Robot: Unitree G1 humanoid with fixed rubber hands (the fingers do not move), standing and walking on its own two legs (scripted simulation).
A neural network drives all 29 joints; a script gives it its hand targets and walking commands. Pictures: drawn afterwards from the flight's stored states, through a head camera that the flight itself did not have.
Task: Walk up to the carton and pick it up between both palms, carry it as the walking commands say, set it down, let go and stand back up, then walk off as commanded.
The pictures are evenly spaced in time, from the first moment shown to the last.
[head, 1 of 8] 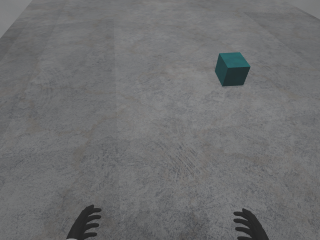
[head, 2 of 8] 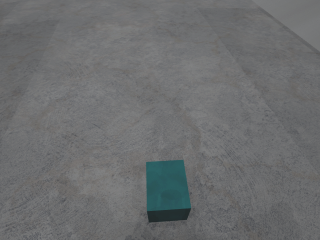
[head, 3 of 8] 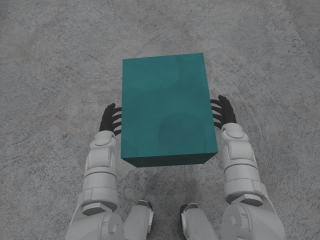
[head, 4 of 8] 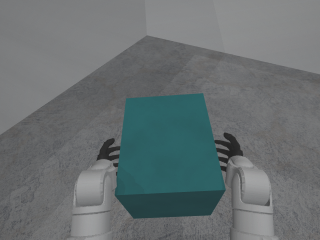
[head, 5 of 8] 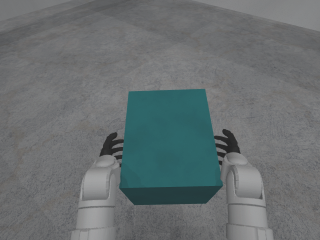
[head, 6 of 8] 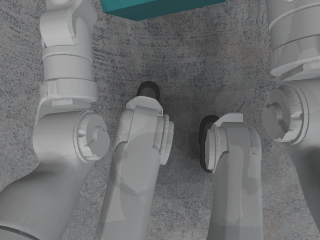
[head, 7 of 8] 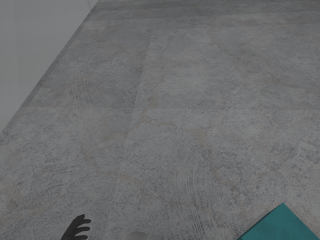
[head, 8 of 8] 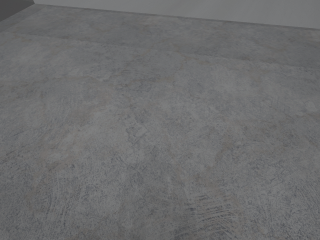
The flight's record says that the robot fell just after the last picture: no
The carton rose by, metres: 0.69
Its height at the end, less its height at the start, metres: +0.00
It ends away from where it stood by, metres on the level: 0.37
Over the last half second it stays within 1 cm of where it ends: yes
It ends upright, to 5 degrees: yes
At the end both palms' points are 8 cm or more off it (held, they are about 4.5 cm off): yes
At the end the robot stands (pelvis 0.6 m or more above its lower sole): yes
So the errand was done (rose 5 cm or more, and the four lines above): yes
